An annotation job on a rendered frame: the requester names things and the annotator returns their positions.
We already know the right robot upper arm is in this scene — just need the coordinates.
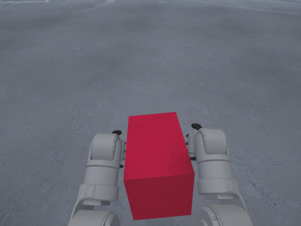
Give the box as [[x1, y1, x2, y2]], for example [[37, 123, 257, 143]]
[[196, 204, 253, 226]]

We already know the left robot upper arm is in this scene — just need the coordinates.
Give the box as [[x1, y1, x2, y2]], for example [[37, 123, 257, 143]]
[[69, 210, 120, 226]]

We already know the left robot forearm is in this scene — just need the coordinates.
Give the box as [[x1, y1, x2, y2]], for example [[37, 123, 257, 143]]
[[68, 133, 125, 226]]

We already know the robot right hand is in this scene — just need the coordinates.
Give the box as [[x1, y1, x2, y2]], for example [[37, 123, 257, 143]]
[[186, 123, 202, 161]]

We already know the right robot forearm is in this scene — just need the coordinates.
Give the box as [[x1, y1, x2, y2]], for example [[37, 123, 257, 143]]
[[188, 128, 250, 218]]

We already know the carton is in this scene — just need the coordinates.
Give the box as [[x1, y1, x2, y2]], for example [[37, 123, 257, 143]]
[[124, 112, 195, 220]]

